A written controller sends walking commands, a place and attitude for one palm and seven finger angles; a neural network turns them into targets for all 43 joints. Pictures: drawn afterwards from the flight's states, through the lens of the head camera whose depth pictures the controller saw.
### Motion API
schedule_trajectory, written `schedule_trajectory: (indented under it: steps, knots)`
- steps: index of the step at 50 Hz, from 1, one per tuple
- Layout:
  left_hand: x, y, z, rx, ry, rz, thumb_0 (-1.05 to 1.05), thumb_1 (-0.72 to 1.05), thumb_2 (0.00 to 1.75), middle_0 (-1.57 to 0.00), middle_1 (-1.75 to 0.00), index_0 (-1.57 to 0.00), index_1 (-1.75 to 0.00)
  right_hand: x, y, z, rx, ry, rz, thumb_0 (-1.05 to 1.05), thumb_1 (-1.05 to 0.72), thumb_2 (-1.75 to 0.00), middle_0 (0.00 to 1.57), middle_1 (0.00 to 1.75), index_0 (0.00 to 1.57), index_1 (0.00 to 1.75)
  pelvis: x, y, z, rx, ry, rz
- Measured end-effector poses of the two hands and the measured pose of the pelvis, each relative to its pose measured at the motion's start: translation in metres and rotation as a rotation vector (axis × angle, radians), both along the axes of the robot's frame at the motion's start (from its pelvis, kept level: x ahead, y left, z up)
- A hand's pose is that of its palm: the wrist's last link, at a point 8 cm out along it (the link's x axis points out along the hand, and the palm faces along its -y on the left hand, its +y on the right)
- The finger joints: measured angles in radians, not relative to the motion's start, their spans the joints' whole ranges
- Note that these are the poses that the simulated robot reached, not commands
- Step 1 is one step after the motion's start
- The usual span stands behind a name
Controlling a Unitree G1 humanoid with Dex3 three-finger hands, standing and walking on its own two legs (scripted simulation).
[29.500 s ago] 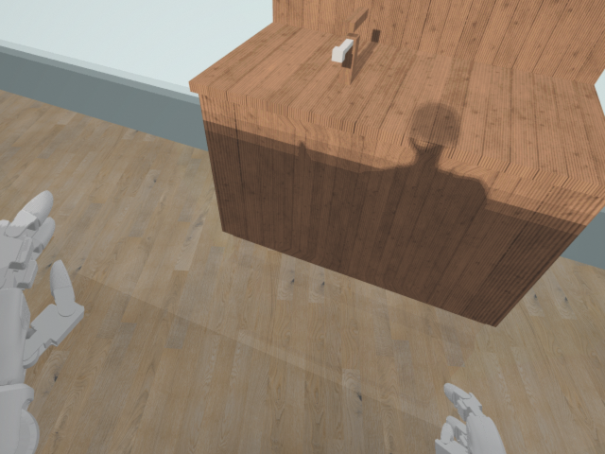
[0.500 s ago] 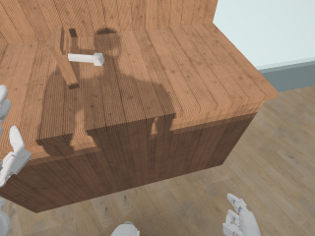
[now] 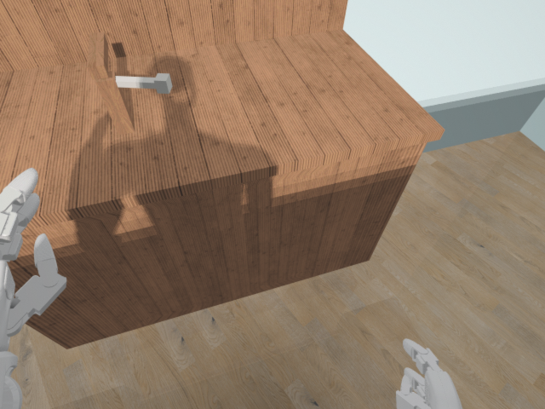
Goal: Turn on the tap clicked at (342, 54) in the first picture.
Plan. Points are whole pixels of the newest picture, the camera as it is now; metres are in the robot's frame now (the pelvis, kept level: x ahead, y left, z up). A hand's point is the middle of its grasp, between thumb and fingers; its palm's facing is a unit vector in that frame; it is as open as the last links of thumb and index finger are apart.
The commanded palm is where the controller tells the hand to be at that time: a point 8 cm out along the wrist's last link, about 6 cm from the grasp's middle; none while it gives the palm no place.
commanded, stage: stop stepping back and stand still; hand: left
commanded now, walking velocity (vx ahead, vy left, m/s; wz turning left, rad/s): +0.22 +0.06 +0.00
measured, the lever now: (163, 83) +0.67 +0.27 +0.11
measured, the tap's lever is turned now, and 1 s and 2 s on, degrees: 70 70 70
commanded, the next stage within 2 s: stand and check the lever's angle in 0.54 s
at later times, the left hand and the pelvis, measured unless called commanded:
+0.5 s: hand (41, 338) +0.15 +0.23 +0.16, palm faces +0.41 -0.84 -0.35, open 7.4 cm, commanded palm +0.11 +0.27 +0.18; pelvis -0.04 -0.01 +0.01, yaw +2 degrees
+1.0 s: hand (17, 293) +0.20 +0.27 +0.16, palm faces +0.42 -0.84 -0.36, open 7.4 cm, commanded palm +0.14 +0.31 +0.18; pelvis -0.01 +0.02 +0.01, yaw +2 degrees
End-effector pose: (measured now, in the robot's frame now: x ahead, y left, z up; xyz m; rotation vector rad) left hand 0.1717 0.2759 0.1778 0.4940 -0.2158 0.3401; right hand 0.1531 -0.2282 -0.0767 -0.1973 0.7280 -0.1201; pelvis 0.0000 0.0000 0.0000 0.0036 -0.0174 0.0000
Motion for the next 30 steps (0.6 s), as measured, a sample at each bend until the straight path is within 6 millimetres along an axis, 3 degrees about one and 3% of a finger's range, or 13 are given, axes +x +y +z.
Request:
schedule_trajectory:
  steps: [7, 14, 19, 24, 30]
  knots:
    - [-0.020, -0.007, 0.003, -0.044, -0.036, -0.015, 0.02, 0.88, 0.90, -0.22, -0.30, -0.21, -0.30, -0.040, -0.011, 0.002, -0.028, 0.034, -0.038, 0.02, -0.91, -0.90, 0.20, 0.30, 0.20, 0.30, -0.021, -0.001, 0.004, 0.012, -0.002, 0.007]
    - [-0.038, 0.001, 0.007, 0.005, -0.041, 0.030, 0.02, 0.88, 0.90, -0.22, -0.30, -0.21, -0.30, -0.062, -0.017, -0.003, -0.010, 0.002, -0.068, 0.02, -0.91, -0.90, 0.20, 0.29, 0.20, 0.30, -0.032, -0.007, 0.001, 0.008, -0.032, 0.024]
    - [-0.051, -0.005, -0.005, -0.040, -0.020, 0.066, 0.02, 0.89, 0.90, -0.21, -0.30, -0.21, -0.30, -0.062, -0.021, -0.015, 0.000, 0.055, -0.018, 0.02, -0.91, -0.90, 0.20, 0.29, 0.20, 0.30, -0.038, -0.015, -0.001, -0.002, -0.037, 0.045]
    - [-0.058, -0.012, -0.003, -0.081, -0.017, 0.047, 0.02, 0.88, 0.90, -0.21, -0.30, -0.21, -0.30, -0.058, -0.020, 0.000, -0.020, 0.052, 0.003, 0.02, -0.91, -0.90, 0.20, 0.29, 0.20, 0.30, -0.040, -0.015, 0.009, 0.022, -0.025, 0.044]
    - [-0.054, 0.001, 0.003, -0.042, -0.055, 0.046, 0.02, 0.88, 0.90, -0.22, -0.30, -0.21, -0.30, -0.038, -0.014, 0.011, -0.050, -0.025, 0.012, 0.02, -0.91, -0.90, 0.20, 0.29, 0.20, 0.30, -0.041, -0.007, 0.005, 0.003, -0.028, 0.044]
